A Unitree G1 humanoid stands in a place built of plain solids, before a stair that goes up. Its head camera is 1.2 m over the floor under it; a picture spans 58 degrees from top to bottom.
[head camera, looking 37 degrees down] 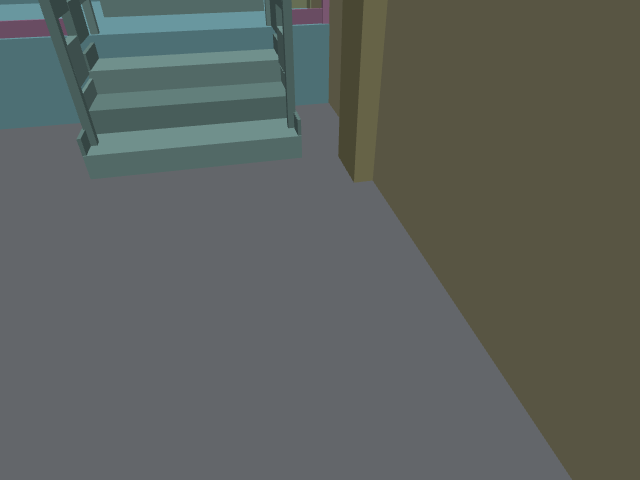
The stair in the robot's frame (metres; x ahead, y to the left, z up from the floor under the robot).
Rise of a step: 0.14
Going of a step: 0.30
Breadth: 1.22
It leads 13 degrees to the left of straight ahead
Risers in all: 4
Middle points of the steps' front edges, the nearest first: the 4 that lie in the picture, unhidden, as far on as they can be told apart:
2.30 0.70 0.14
2.59 0.77 0.29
2.88 0.84 0.43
3.17 0.91 0.57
